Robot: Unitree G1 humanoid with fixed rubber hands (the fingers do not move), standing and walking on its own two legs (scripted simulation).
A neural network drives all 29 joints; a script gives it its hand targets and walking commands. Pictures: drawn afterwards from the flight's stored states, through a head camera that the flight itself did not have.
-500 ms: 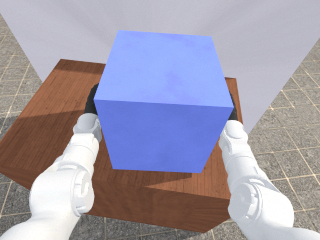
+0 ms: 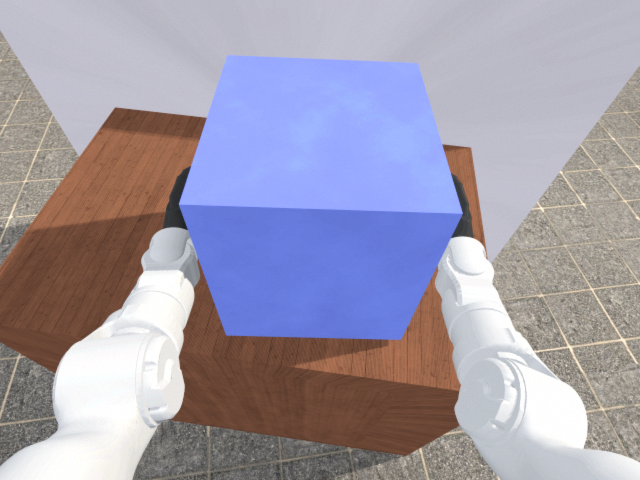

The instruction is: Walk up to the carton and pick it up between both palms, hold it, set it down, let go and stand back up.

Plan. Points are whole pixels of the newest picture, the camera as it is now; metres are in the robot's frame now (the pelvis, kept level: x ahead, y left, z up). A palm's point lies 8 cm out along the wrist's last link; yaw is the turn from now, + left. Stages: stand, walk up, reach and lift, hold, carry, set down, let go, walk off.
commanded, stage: set down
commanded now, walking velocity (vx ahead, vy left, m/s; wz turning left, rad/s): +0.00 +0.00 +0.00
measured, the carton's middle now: (318, 204) +0.49 -0.01 +0.04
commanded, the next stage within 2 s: none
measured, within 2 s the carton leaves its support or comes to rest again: neither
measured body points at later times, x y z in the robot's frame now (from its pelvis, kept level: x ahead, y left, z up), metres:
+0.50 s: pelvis -0.01 +0.00 -0.01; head +0.07 +0.02 +0.44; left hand +0.47 +0.18 +0.06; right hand +0.43 -0.19 +0.06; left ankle -0.01 +0.10 -0.74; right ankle +0.00 -0.11 -0.74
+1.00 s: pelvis -0.03 -0.01 -0.03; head +0.06 +0.01 +0.41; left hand +0.47 +0.21 +0.07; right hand +0.45 -0.25 +0.09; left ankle -0.01 +0.10 -0.74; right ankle +0.00 -0.11 -0.74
